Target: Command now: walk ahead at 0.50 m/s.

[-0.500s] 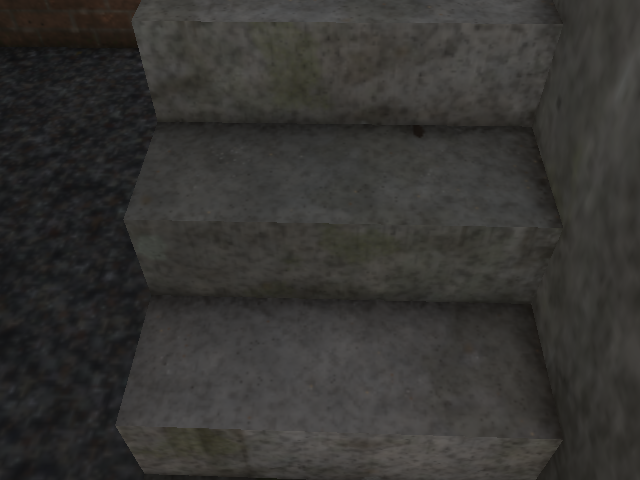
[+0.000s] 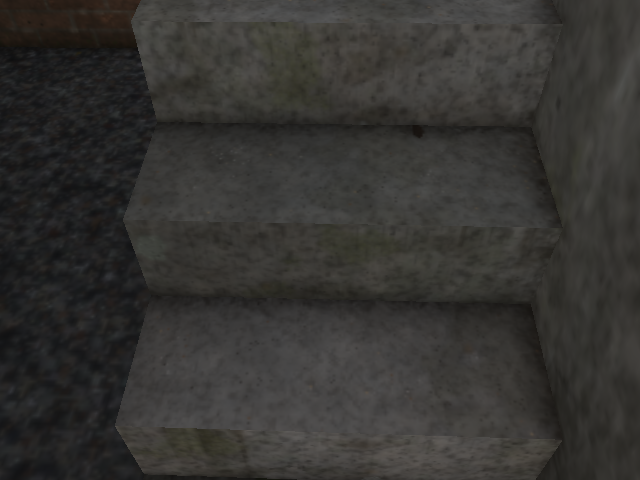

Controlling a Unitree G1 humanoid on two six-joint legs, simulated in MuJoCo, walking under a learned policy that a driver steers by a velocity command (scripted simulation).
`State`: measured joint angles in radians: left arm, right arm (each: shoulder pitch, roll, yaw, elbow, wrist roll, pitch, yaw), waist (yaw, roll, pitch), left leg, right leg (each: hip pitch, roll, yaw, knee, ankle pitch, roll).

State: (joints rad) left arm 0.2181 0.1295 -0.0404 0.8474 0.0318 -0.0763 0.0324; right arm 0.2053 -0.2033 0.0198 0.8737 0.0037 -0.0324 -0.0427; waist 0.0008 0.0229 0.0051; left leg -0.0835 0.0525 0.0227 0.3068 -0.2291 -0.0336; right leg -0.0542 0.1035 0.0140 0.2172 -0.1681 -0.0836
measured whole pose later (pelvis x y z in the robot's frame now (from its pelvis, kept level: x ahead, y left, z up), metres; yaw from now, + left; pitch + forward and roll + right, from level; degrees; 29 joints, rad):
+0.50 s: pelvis +0.00 +0.00 +0.00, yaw +0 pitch +0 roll -1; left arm 0.22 0.13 -0.04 0.85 0.03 -0.08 0.03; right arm 0.21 -0.20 0.02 0.87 0.00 -0.03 -0.04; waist 0.00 0.02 0.00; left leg -0.08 0.05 0.02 0.31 -0.23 -0.03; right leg -0.05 0.10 0.02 0.22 -0.17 -0.08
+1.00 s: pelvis +0.00 +0.00 +0.00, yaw +0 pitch +0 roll -1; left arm 0.22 0.13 -0.04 0.84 0.03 -0.08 0.03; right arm 0.20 -0.20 0.02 0.87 0.00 -0.03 -0.04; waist 0.00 0.02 0.01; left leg -0.09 0.05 0.02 0.31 -0.23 -0.03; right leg -0.06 0.10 0.02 0.22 -0.17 -0.08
